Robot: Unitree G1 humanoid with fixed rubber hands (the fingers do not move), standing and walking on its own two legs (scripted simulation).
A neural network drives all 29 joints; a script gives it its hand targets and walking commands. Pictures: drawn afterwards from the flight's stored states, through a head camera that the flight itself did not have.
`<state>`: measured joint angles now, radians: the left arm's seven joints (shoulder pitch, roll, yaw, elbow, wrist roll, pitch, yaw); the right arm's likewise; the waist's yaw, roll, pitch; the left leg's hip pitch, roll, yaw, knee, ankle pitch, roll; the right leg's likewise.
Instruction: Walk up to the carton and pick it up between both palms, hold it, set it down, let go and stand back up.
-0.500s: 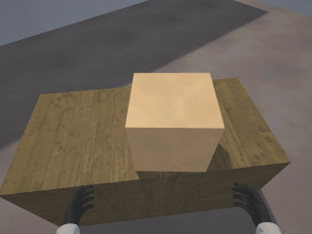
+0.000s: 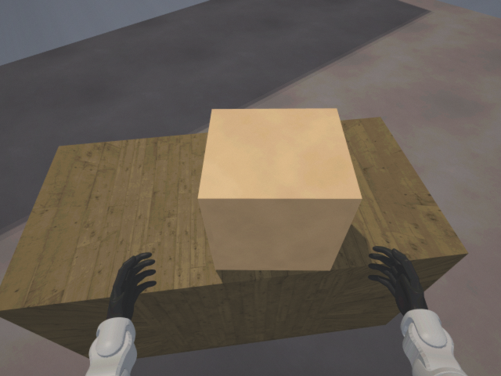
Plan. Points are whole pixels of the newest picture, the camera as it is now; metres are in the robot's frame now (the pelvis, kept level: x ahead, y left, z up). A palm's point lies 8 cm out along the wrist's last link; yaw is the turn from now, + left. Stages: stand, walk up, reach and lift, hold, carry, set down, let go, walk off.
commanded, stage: reach and lift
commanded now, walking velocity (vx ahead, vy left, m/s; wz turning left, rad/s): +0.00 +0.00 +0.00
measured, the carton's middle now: (273, 192) +0.49 -0.02 -0.04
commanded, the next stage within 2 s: none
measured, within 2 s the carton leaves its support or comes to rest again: neither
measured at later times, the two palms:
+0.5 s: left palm (126, 236) +0.33 +0.24 +0.04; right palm (410, 234) +0.33 -0.24 +0.03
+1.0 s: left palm (128, 182) +0.40 +0.23 +0.10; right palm (411, 182) +0.40 -0.24 +0.09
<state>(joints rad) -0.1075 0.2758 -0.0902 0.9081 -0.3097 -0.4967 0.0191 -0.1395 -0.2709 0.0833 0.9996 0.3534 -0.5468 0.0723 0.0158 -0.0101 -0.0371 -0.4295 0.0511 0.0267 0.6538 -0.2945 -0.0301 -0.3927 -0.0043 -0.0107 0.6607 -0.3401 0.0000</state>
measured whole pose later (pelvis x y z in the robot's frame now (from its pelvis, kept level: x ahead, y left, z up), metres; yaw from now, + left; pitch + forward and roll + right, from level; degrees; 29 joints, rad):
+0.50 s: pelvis +0.01 +0.00 +0.02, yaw -1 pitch +6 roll +0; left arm -0.36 0.31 -0.06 0.82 -0.28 -0.19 0.02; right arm -0.36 -0.35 0.10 0.92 0.43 -0.27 0.05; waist 0.03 -0.01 -0.07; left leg -0.36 0.06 0.04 0.47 -0.21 -0.03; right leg -0.32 0.01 0.00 0.46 -0.24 0.00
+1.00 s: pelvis +0.01 +0.00 +0.02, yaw -1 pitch +9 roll -1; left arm -0.65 0.35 -0.03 0.87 -0.29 0.03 0.01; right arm -0.62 -0.41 0.11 0.94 0.46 -0.06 0.01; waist 0.02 0.00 -0.10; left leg -0.40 0.06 0.04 0.42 -0.17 -0.03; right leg -0.36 0.01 0.00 0.40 -0.20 0.00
